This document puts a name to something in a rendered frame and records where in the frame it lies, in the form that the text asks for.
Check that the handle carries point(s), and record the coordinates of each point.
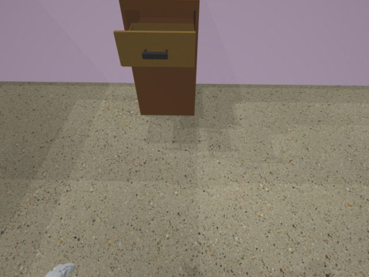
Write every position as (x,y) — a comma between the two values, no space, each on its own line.
(155,55)

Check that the drawer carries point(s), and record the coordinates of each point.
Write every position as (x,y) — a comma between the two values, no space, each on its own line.
(178,39)

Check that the left robot hand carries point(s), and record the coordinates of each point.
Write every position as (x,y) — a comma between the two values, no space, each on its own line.
(61,270)

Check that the cabinet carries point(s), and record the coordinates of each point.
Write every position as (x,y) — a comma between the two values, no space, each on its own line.
(164,90)

